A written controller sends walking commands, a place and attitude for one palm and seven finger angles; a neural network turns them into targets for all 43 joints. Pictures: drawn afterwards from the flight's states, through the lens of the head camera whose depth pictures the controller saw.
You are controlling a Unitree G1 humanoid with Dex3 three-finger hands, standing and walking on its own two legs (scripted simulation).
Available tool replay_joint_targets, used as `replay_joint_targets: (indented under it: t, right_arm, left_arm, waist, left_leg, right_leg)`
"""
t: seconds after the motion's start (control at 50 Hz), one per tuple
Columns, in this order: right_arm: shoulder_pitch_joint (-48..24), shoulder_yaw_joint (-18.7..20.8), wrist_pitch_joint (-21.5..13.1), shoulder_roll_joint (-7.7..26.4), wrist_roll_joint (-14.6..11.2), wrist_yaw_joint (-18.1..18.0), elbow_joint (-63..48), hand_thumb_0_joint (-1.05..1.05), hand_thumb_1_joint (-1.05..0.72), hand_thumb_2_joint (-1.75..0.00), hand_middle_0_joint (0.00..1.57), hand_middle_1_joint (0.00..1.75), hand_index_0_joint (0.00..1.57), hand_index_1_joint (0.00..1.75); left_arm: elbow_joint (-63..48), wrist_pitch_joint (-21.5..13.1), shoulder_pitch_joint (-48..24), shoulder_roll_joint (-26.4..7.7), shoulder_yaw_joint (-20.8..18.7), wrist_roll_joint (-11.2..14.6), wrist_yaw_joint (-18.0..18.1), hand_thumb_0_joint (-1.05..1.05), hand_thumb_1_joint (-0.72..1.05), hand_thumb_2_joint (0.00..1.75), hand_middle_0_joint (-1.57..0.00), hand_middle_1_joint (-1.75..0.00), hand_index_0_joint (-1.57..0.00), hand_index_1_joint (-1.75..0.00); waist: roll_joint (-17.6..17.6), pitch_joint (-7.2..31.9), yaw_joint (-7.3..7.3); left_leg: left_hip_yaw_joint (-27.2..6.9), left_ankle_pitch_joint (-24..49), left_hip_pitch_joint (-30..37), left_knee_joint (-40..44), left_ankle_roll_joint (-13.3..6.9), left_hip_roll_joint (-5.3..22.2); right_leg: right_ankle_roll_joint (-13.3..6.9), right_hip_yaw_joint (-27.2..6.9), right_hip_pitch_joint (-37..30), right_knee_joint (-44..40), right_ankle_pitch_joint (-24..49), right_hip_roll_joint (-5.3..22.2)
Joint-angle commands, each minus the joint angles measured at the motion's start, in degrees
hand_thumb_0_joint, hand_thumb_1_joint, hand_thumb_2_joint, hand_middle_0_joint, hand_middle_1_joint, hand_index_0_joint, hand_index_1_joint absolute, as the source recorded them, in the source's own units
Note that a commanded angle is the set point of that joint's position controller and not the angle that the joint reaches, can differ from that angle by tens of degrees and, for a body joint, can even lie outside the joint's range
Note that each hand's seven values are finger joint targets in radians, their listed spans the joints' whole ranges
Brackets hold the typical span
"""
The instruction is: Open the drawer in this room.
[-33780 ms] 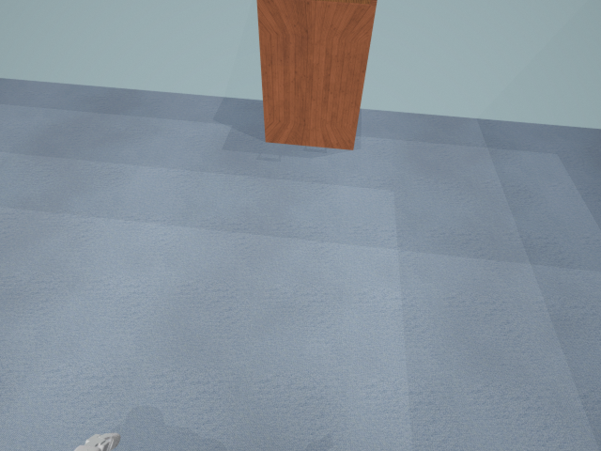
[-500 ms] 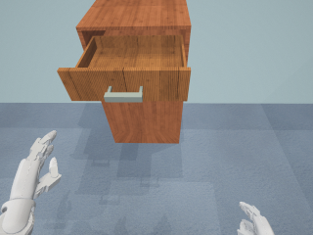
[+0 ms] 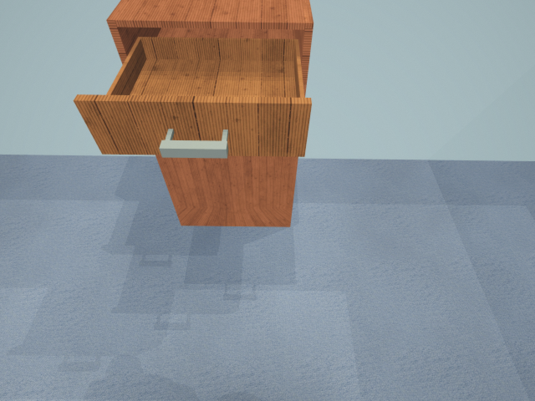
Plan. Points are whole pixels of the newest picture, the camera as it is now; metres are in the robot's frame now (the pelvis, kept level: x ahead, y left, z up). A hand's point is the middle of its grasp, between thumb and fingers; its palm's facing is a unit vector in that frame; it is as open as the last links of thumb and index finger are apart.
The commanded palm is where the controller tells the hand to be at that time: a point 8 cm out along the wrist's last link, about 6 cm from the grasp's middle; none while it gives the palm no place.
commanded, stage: let the arm hang, fingers relaxed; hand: left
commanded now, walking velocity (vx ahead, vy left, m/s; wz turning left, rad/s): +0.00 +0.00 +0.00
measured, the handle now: (196, 141) +0.57 +0.18 +0.03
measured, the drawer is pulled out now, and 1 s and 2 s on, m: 0.30 0.30 0.30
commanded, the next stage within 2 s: look to check the result in 0.50 s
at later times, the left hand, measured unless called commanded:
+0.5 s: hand out of the picture +0.05 +0.18 -0.17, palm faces +0.00 -0.98 -0.21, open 7.3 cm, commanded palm none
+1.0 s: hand out of the picture +0.05 +0.17 -0.17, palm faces +0.00 -0.98 -0.22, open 7.4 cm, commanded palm none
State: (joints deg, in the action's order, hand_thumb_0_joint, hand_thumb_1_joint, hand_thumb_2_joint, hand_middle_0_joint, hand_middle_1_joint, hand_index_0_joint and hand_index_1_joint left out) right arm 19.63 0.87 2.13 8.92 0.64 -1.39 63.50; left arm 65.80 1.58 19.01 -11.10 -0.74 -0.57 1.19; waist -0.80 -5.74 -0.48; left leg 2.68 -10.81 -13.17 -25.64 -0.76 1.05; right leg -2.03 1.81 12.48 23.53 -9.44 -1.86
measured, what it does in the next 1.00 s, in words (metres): stands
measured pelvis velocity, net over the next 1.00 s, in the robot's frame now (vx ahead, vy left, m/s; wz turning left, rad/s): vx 0.03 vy -0.01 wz -0.01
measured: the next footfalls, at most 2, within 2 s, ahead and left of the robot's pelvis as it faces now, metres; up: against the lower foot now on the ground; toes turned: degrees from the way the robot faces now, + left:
none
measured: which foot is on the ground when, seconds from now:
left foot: down 0.00-1.00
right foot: down 0.00-1.00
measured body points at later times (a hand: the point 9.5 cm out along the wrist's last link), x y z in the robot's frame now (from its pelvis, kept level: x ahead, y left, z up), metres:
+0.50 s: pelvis +0.01 +0.00 +0.00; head +0.03 -0.01 +0.45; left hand +0.05 +0.23 -0.15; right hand +0.00 -0.22 -0.16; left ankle +0.03 +0.11 -0.74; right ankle +0.04 -0.10 -0.74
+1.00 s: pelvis +0.03 -0.01 +0.00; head +0.05 -0.02 +0.45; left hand +0.05 +0.22 -0.15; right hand +0.04 -0.23 -0.16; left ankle +0.03 +0.11 -0.74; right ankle +0.04 -0.10 -0.74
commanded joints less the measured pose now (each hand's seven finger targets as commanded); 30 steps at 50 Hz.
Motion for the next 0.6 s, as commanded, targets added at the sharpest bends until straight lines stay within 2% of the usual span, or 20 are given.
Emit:
replay_joint_targets:
  t: [0.0,0.02,0.16,0.22,0.3,0.34,0.44,0.58]
  right_arm:
    - [2.9,1.2,-1.4,5.6,0.3,-0.8,-2.3,0.0,-0.9,-0.9,0.2,0.3,0.2,0.3]
    - [3.2,1.2,-1.5,5.0,0.4,-0.8,-2.0,0.0,-0.9,-0.9,0.2,0.3,0.2,0.3]
    - [2.7,1.4,-1.7,3.9,0.5,-0.6,-1.7,0.0,-0.9,-0.9,0.2,0.3,0.2,0.3]
    - [2.3,1.5,-1.7,3.4,0.5,-0.5,-1.9,0.0,-0.9,-0.9,0.2,0.3,0.2,0.3]
    - [1.9,1.6,-1.8,3.0,0.5,-0.5,-1.8,0.0,-0.9,-0.9,0.2,0.3,0.2,0.3]
    - [1.4,1.6,-2.0,3.2,0.6,-0.5,-1.9,0.0,-0.9,-0.9,0.2,0.3,0.2,0.3]
    - [0.6,1.6,-2.3,3.8,0.4,-0.8,-1.9,0.0,-0.9,-0.9,0.2,0.3,0.2,0.3]
    - [-0.8,1.5,-2.2,4.8,0.3,-0.9,-1.5,0.0,-0.9,-0.9,0.2,0.3,0.2,0.3]
  left_arm:
    - [-2.9,-1.4,0.5,-5.0,-1.3,-0.3,0.9,0.0,0.9,0.9,-0.2,-0.3,-0.2,-0.3]
    - [-2.9,-1.4,0.1,-5.0,-1.4,-0.3,0.9,0.0,0.9,0.9,-0.2,-0.3,-0.2,-0.3]
    - [-4.0,-1.5,-1.1,-4.4,-1.7,-0.4,1.1,0.0,0.9,0.9,-0.2,-0.3,-0.2,-0.3]
    - [-4.4,-1.5,-1.7,-4.4,-2.0,-0.5,1.1,0.0,0.9,0.9,-0.2,-0.3,-0.2,-0.3]
    - [-5.1,-1.8,-2.4,-4.3,-2.1,-0.5,1.2,0.0,0.9,0.9,-0.2,-0.3,-0.2,-0.3]
    - [-5.2,-1.8,-3.1,-4.3,-2.1,-0.5,1.1,0.0,0.9,0.9,-0.2,-0.3,-0.2,-0.3]
    - [-5.0,-2.1,-3.6,-4.7,-2.1,-0.3,1.0,0.0,0.9,0.9,-0.2,-0.3,-0.2,-0.3]
    - [-4.1,-2.2,-4.1,-5.1,-1.9,-0.2,1.0,0.0,0.9,0.9,-0.2,-0.3,-0.2,-0.3]
  waist:
    - [-0.4,0.8,0.02]
    - [1.0,1.0,-0.11]
    - [0.0,-0.9,-0.09]
    - [1.2,-1.0,-0.09]
    - [1.5,-0.1,-0.17]
    - [-0.7,-0.3,-0.2]
    - [-0.6,2.1,-0.28]
    - [-0.6,2.7,-0.47]
  left_leg:
    - [-6.5,-8.3,-1.2,7.4,-1.7,5.1]
    - [-6.9,-8.1,-1.6,7.7,-1.8,5.2]
    - [-6.5,-8.1,-2.4,7.7,-1.5,4.8]
    - [-6.0,-7.2,-2.2,7.0,-1.5,4.5]
    - [-5.6,-5.2,-0.6,6.3,-1.3,4.3]
    - [-5.7,-4.2,-0.8,6.3,-1.2,4.3]
    - [-5.4,-0.1,1.3,5.8,-1.0,4.8]
    - [-5.1,1.2,3.2,6.0,-0.7,4.9]
  right_leg:
    - [-1.1,-6.9,2.4,-6.0,-10.1,5.7]
    - [-1.0,-6.7,1.9,-5.6,-9.6,5.8]
    - [-0.8,-7.1,3.3,-5.1,-9.6,5.9]
    - [-0.7,-7.1,3.6,-5.4,-9.7,6.1]
    - [-0.8,-7.6,3.6,-5.8,-9.2,6.3]
    - [-0.8,-7.7,3.1,-5.5,-7.5,6.4]
    - [-0.8,-7.4,0.9,-4.8,-2.0,6.6]
    - [-0.8,-7.4,0.1,-5.4,0.0,6.9]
